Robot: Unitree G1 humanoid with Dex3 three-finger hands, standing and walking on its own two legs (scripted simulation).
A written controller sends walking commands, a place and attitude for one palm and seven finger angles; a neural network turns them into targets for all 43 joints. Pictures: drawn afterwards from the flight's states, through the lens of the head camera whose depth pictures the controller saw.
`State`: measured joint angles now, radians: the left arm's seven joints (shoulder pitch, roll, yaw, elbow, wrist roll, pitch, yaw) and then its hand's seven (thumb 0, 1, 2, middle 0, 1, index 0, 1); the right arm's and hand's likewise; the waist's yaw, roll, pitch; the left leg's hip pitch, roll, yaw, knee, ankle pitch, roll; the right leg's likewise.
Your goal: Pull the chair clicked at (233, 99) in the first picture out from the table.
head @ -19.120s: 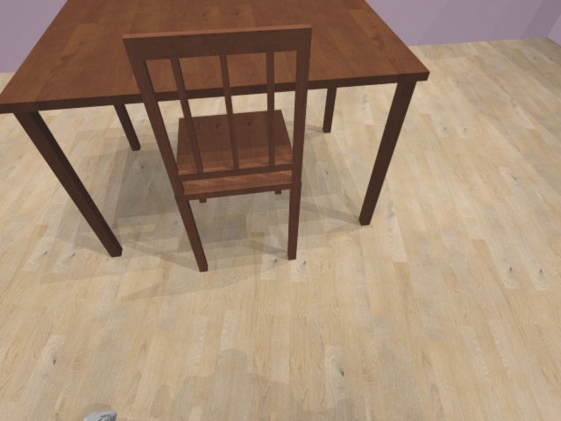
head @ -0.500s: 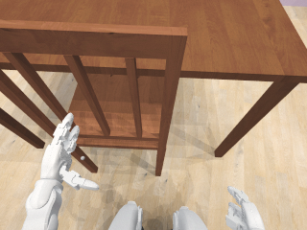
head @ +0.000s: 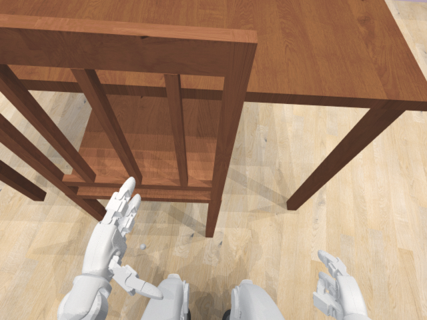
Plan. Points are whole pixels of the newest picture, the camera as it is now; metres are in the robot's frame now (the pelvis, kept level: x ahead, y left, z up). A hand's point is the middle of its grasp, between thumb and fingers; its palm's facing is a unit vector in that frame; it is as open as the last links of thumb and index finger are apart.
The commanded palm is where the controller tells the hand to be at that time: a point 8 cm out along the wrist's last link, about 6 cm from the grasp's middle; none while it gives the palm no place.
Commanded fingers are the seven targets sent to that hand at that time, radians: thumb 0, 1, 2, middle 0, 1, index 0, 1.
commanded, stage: aim the fingers beside a spindle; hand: left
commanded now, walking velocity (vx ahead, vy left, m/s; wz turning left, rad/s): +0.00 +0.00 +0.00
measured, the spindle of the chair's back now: (118, 141) +0.41 +0.18 +0.06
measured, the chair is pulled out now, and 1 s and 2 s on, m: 0.00 0.00 0.00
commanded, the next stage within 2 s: push the fingers through the gap in 0.06 s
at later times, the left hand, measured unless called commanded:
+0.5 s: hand (100, 190) +0.32 +0.19 +0.06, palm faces +0.11 -0.99 -0.10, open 16.9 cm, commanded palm +0.28 +0.23 +0.02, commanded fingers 0.00 -0.50 0.30 -0.06 -0.08 -0.06 -0.08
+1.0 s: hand (131, 195) +0.34 +0.16 -0.01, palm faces -0.09 -1.00 +0.02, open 17.0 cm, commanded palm +0.33 +0.23 +0.02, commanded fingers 0.00 -0.50 0.30 -0.06 -0.08 -0.06 -0.08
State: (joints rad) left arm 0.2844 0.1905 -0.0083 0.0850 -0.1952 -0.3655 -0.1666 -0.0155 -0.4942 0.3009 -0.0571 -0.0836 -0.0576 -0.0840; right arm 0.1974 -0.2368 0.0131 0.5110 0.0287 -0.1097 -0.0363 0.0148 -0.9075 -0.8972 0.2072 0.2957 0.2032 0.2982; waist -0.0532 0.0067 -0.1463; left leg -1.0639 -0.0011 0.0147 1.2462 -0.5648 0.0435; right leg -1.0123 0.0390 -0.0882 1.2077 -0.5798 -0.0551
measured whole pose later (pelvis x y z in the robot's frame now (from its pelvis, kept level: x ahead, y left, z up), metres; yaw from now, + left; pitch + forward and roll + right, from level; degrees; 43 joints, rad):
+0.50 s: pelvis +0.00 -0.01 +0.00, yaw +1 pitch +23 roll -2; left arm 0.02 0.28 0.19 0.19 -0.21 -0.56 -0.07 -0.01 -0.50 0.30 -0.07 -0.09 -0.07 -0.09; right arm 0.20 -0.26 0.01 0.60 0.00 -0.10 -0.01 0.01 -0.91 -0.90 0.20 0.30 0.20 0.30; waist -0.05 0.02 -0.19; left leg -1.11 0.00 -0.01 1.26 -0.56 0.03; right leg -1.05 0.04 -0.11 1.22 -0.58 -0.06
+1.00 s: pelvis -0.01 +0.01 +0.00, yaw +0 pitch +24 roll -3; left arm -0.15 0.25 0.13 0.46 -0.22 -0.34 -0.22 -0.01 -0.50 0.30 -0.05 -0.08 -0.05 -0.08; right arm 0.19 -0.27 0.02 0.57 0.03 -0.05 -0.01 0.01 -0.91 -0.90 0.21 0.30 0.20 0.30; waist -0.06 0.04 -0.16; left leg -1.11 -0.01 0.01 1.25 -0.55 0.06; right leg -1.05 0.03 -0.09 1.20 -0.56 -0.04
